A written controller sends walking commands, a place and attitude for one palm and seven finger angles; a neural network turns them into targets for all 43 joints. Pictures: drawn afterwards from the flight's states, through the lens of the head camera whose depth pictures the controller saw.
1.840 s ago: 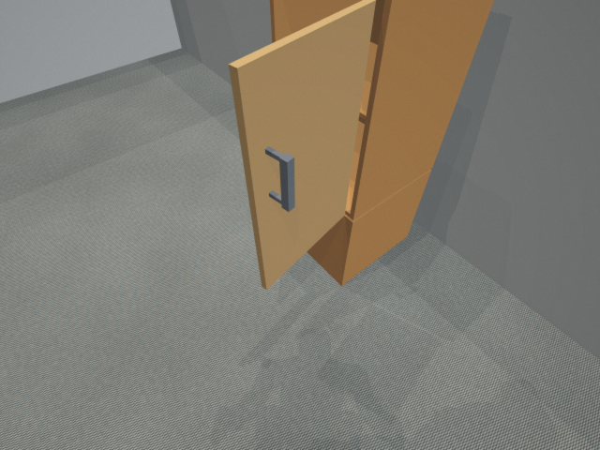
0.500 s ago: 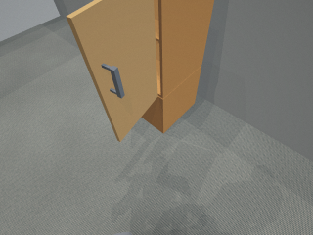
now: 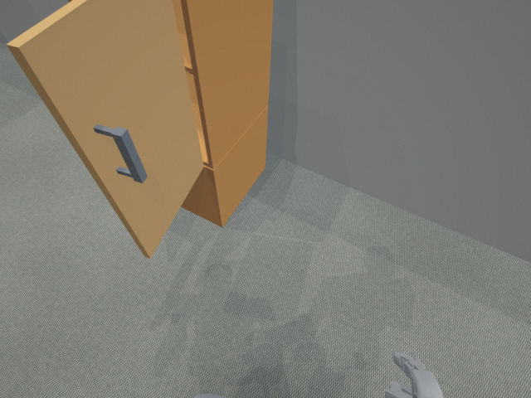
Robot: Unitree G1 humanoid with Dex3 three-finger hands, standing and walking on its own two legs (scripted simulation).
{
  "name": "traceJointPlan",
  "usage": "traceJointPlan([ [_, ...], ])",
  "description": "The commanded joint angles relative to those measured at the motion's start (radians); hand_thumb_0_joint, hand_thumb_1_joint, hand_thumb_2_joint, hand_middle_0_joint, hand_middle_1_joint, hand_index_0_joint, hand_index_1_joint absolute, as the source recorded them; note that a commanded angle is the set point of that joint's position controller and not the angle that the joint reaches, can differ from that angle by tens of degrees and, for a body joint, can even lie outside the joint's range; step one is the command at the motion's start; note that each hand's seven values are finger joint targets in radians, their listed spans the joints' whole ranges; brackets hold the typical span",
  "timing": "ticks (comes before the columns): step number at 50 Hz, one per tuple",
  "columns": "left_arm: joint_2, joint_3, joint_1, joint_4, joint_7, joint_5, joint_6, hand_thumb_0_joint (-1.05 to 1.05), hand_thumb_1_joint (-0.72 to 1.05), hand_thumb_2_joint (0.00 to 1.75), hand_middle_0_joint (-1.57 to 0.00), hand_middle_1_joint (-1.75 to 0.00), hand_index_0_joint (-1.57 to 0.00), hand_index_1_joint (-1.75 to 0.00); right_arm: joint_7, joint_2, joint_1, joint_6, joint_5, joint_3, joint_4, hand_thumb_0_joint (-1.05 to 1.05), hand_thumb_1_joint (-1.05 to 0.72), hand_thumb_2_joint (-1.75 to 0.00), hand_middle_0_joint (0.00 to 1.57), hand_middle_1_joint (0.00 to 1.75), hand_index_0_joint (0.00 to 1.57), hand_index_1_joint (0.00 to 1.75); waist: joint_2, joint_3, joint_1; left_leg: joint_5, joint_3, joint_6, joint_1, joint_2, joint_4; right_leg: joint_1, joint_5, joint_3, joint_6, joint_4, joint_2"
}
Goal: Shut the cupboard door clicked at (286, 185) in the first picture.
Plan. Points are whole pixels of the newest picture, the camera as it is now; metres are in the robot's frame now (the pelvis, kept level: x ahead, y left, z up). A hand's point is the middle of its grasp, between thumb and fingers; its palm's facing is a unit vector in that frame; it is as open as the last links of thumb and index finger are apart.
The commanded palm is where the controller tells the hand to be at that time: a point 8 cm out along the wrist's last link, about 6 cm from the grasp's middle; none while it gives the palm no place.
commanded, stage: walk around to get in front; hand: left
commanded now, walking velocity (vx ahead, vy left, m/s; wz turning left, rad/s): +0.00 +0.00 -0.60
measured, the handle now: (121, 154) +0.47 +0.31 +0.03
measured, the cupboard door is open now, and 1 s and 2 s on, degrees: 100 100 100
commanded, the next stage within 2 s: none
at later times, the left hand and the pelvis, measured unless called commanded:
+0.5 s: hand (189, 375) +0.16 +0.15 -0.16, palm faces -0.33 -0.90 -0.28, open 7.3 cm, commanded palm none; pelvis -0.01 -0.02 -0.01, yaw -19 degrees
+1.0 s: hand (240, 356) +0.20 +0.06 -0.16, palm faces -0.59 -0.76 -0.26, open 7.3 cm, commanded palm none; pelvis -0.02 -0.03 -0.01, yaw -38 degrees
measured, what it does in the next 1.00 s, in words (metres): steps on the spot, turning right: left foot, then right foot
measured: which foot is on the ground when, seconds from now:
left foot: up 0.00-0.00, down 0.02-0.32, up 0.34-0.62, down 0.64-0.94, up 0.96-1.00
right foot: down 0.00-0.00, up 0.02-0.32, down 0.34-0.64, up 0.66-0.94, down 0.96-1.00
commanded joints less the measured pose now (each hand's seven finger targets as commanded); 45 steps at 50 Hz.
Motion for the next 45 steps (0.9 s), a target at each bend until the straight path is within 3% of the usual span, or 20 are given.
traceJointPlan([
  [1,0.126,0.024,-0.051,-0.133,-0.017,-0.003,-0.024,0.00,0.90,0.90,-0.20,-0.30,-0.20,-0.30,-0.027,-0.275,0.199,-0.026,-0.034,-0.055,-0.042,0.00,-0.90,-0.90,0.20,0.30,0.20,0.30,0.256,-0.119,-0.082,0.315,-0.427,0.250,0.225,0.527,-0.308,-0.295,-0.381,-0.135,0.066,0.486,-0.070],
  [2,0.128,0.030,-0.065,-0.122,-0.025,0.010,-0.023,0.00,0.90,0.90,-0.20,-0.30,-0.20,-0.30,-0.025,-0.244,0.182,-0.030,-0.045,-0.047,-0.046,0.00,-0.90,-0.90,0.20,0.30,0.20,0.30,0.149,-0.094,-0.066,0.370,-0.371,0.250,0.163,0.466,-0.300,-0.295,-0.323,-0.142,0.075,0.613,-0.084],
  [3,0.122,0.032,-0.059,-0.110,-0.027,0.012,-0.020,0.00,0.90,0.90,-0.20,-0.30,-0.20,-0.30,-0.024,-0.225,0.155,-0.033,-0.043,-0.035,-0.054,0.00,-0.90,-0.90,0.20,0.30,0.20,0.30,0.241,-0.092,-0.041,0.476,-0.285,0.221,0.137,0.415,-0.261,-0.306,-0.287,-0.142,0.083,0.674,-0.108],
  [6,0.098,0.018,-0.070,-0.113,-0.045,-0.004,-0.009,0.00,0.90,0.90,-0.20,-0.30,-0.20,-0.30,-0.023,-0.188,0.134,-0.032,-0.042,-0.030,-0.063,0.00,-0.90,-0.90,0.20,0.30,0.20,0.30,0.242,-0.104,-0.030,0.630,-0.028,0.165,0.202,0.291,-0.192,-0.300,-0.209,-0.215,0.097,0.627,-0.136],
  [10,0.077,0.002,-0.141,-0.137,-0.056,-0.005,-0.011,0.00,0.90,0.90,-0.20,-0.30,-0.20,-0.30,-0.014,-0.220,0.211,-0.025,-0.042,-0.048,-0.037,0.00,-0.90,-0.90,0.20,0.30,0.20,0.30,0.257,-0.121,-0.074,0.628,0.057,0.143,0.215,0.290,-0.149,-0.161,-0.177,-0.303,0.081,0.325,-0.127],
  [14,0.107,0.006,-0.082,-0.116,-0.056,-0.007,-0.021,0.00,0.90,0.90,-0.20,-0.30,-0.20,-0.30,-0.002,-0.246,0.194,-0.015,-0.036,-0.057,-0.038,0.00,-0.90,-0.90,0.20,0.30,0.20,0.30,0.247,-0.122,-0.037,0.500,0.095,0.086,0.118,0.294,-0.043,0.052,-0.024,-0.337,0.045,0.054,-0.106],
  [15,0.151,0.014,-0.001,-0.094,-0.050,-0.005,-0.030,0.00,0.90,0.90,-0.20,-0.30,-0.20,-0.30,0.003,-0.235,0.182,-0.014,-0.028,-0.056,-0.047,0.00,-0.90,-0.90,0.20,0.30,0.20,0.30,0.148,-0.156,0.007,0.401,0.138,0.040,0.039,0.262,0.099,0.214,0.142,-0.287,0.023,-0.083,-0.147],
  [16,0.283,0.040,0.055,-0.075,-0.033,0.008,-0.043,0.00,0.90,0.90,-0.20,-0.30,-0.20,-0.30,0.011,-0.149,0.189,-0.012,-0.015,-0.039,-0.078,0.00,-0.90,-0.90,0.20,0.30,0.20,0.30,-0.238,-0.194,0.026,-0.057,0.236,-0.031,-0.229,0.120,0.362,0.409,0.470,0.086,-0.077,-0.170,-0.422],
  [17,0.325,0.044,0.105,-0.059,-0.015,-0.009,-0.038,0.00,0.90,0.90,-0.20,-0.30,-0.20,-0.30,0.002,-0.159,0.125,0.000,-0.013,-0.032,-0.107,0.00,-0.90,-0.90,0.20,0.30,0.20,0.30,-0.274,-0.192,0.071,-0.364,0.106,-0.035,-0.284,0.075,0.531,0.328,0.671,0.201,-0.188,-0.163,-0.548],
  [18,0.297,0.043,0.081,-0.067,-0.002,-0.007,-0.032,0.00,0.90,0.90,-0.20,-0.30,-0.20,-0.30,-0.001,-0.152,0.104,0.003,-0.012,-0.033,-0.109,0.00,-0.90,-0.90,0.20,0.30,0.20,0.30,-0.168,-0.168,0.056,-0.317,0.040,-0.025,-0.299,0.089,0.595,0.278,0.570,0.177,-0.216,-0.145,-0.509],
  [20,0.235,0.031,-0.050,-0.098,0.010,0.000,-0.023,0.00,0.90,0.90,-0.20,-0.30,-0.20,-0.30,-0.004,-0.155,0.133,0.005,-0.014,-0.032,-0.067,0.00,-0.90,-0.90,0.20,0.30,0.20,0.30,-0.247,-0.155,-0.005,-0.206,0.026,-0.035,-0.283,0.110,0.596,0.214,0.478,0.083,-0.180,-0.122,-0.404],
  [23,0.218,0.024,-0.120,-0.122,0.009,0.006,-0.023,0.00,0.90,0.90,-0.20,-0.30,-0.20,-0.30,0.008,-0.118,0.179,0.009,-0.015,-0.026,-0.038,0.00,-0.90,-0.90,0.20,0.30,0.20,0.30,-0.123,-0.146,-0.051,-0.139,0.071,-0.040,-0.135,0.078,0.424,0.086,0.383,0.028,-0.149,-0.129,-0.348],
  [29,0.208,0.027,-0.161,-0.129,-0.005,-0.001,-0.009,0.00,0.90,0.90,-0.20,-0.30,-0.20,-0.30,0.002,-0.117,0.284,-0.009,-0.013,-0.027,-0.012,0.00,-0.90,-0.90,0.20,0.30,0.20,0.30,-0.127,-0.107,-0.093,0.002,0.096,-0.019,0.090,0.026,-0.001,-0.078,0.135,0.101,-0.096,-0.111,-0.281],
  [30,0.169,0.020,-0.169,-0.141,-0.007,-0.009,-0.004,0.00,0.90,0.90,-0.20,-0.30,-0.20,-0.30,-0.004,-0.152,0.328,-0.020,-0.017,-0.033,0.002,0.00,-0.90,-0.90,0.20,0.30,0.20,0.30,-0.010,-0.119,-0.113,0.010,0.026,0.005,0.198,0.090,-0.173,-0.172,0.044,0.059,-0.048,-0.030,-0.218],
  [31,0.095,0.005,-0.137,-0.161,-0.017,-0.019,0.001,0.00,0.90,0.90,-0.20,-0.30,-0.20,-0.30,-0.007,-0.256,0.338,-0.032,-0.035,-0.049,-0.003,0.00,-0.90,-0.90,0.20,0.30,0.20,0.30,0.306,-0.111,-0.107,-0.017,-0.276,0.094,0.261,0.354,-0.326,-0.329,-0.197,-0.093,0.021,0.206,-0.067],
  [32,0.110,0.004,-0.166,-0.182,-0.025,-0.011,-0.003,0.00,0.90,0.90,-0.20,-0.30,-0.20,-0.30,-0.016,-0.299,0.340,-0.032,-0.041,-0.055,-0.023,0.00,-0.90,-0.90,0.20,0.30,0.20,0.30,0.318,-0.100,-0.111,0.039,-0.399,0.193,0.163,0.516,-0.377,-0.321,-0.350,-0.181,0.052,0.453,-0.076],
  [33,0.124,0.011,-0.178,-0.174,-0.031,0.002,-0.006,0.00,0.90,0.90,-0.20,-0.30,-0.20,-0.30,-0.013,-0.277,0.308,-0.040,-0.045,-0.048,-0.025,0.00,-0.90,-0.90,0.20,0.30,0.20,0.30,0.252,-0.101,-0.095,0.105,-0.383,0.225,0.113,0.513,-0.354,-0.307,-0.327,-0.150,0.052,0.582,-0.119],
  [37,0.079,0.011,-0.153,-0.135,-0.054,-0.002,0.000,0.00,0.90,0.90,-0.20,-0.30,-0.20,-0.30,-0.013,-0.197,0.208,-0.038,-0.044,-0.032,-0.042,0.00,-0.90,-0.90,0.20,0.30,0.20,0.30,0.217,-0.072,-0.048,0.341,0.016,0.141,0.125,0.319,-0.262,-0.267,-0.179,-0.241,0.087,0.579,-0.159],
  [42,0.055,-0.004,-0.188,-0.143,-0.054,-0.007,-0.014,0.00,0.90,0.90,-0.20,-0.30,-0.20,-0.30,-0.002,-0.221,0.290,-0.029,-0.041,-0.053,0.001,0.00,-0.90,-0.90,0.20,0.30,0.20,0.30,0.264,-0.121,-0.098,0.499,0.113,0.136,0.206,0.347,-0.172,-0.129,-0.195,-0.327,0.070,0.255,-0.134],
  [45,0.080,0.003,-0.109,-0.118,-0.047,-0.005,-0.025,0.00,0.90,0.90,-0.20,-0.30,-0.20,-0.30,0.005,-0.229,0.265,-0.021,-0.034,-0.062,-0.005,0.00,-0.90,-0.90,0.20,0.30,0.20,0.30,0.226,-0.136,-0.057,0.444,0.168,0.072,0.149,0.329,-0.048,0.051,0.006,-0.353,0.045,-0.019,-0.115],
])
